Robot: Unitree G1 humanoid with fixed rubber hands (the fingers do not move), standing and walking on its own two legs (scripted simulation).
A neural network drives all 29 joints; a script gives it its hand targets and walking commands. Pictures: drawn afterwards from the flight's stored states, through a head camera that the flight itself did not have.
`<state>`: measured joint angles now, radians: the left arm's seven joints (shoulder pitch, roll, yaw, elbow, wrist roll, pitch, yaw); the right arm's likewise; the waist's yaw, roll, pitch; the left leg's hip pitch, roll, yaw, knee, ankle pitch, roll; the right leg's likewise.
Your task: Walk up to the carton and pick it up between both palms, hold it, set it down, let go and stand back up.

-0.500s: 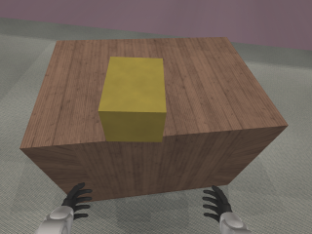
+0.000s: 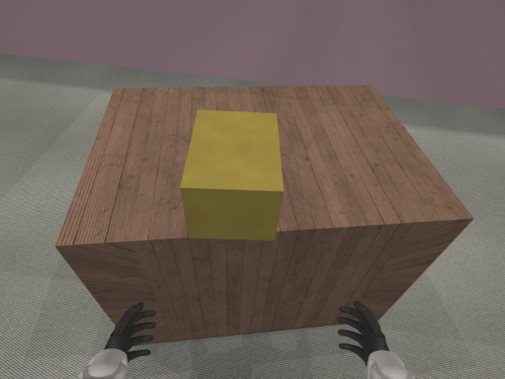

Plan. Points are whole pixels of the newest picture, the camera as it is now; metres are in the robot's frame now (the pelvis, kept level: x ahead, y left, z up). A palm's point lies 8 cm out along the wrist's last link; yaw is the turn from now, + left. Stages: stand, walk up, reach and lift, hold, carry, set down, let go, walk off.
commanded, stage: reach and lift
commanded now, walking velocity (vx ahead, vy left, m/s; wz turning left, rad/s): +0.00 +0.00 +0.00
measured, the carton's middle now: (234, 172) +0.55 +0.05 -0.02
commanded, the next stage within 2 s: none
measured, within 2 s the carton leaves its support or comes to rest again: neither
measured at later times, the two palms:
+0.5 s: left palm (119, 308) +0.23 +0.22 -0.03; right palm (373, 308) +0.24 -0.20 -0.02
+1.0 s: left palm (120, 273) +0.28 +0.23 +0.00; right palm (360, 267) +0.30 -0.18 +0.01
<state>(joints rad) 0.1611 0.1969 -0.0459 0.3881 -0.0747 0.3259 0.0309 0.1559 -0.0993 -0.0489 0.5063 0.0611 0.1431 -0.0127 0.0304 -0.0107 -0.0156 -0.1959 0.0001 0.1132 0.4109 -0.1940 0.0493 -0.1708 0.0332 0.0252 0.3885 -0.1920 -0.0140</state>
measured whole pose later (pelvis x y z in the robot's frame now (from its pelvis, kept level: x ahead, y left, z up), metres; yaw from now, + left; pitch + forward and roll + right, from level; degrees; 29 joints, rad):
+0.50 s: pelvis +0.03 +0.00 +0.00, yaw +1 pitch +2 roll -1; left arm 0.14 0.24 -0.05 0.38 -0.15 0.03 0.03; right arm 0.18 -0.13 -0.01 0.38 0.15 0.00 -0.04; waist 0.04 -0.02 -0.07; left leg -0.21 0.01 0.10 0.39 -0.21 0.04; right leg -0.16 0.04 0.01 0.32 -0.19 -0.02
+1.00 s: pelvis +0.03 -0.01 +0.00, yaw +2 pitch +1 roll -1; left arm -0.09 0.25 -0.06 0.71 -0.22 -0.34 0.00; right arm -0.06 -0.13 0.03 0.63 0.22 -0.23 -0.08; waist 0.03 -0.02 -0.07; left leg -0.21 0.00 0.07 0.41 -0.22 0.03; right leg -0.16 0.04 -0.01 0.35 -0.21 -0.02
